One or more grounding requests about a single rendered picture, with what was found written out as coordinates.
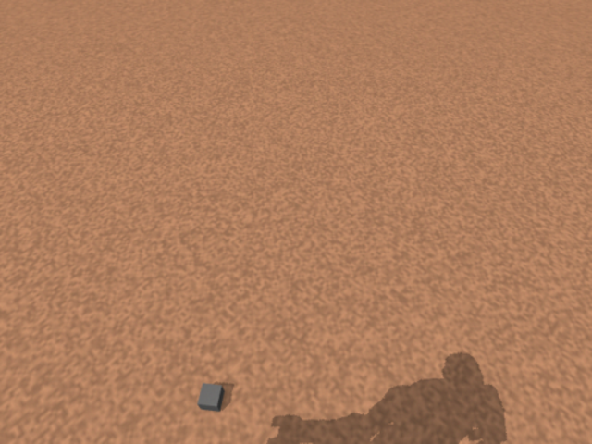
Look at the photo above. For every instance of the cube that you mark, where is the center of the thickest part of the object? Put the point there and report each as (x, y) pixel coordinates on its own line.
(211, 397)

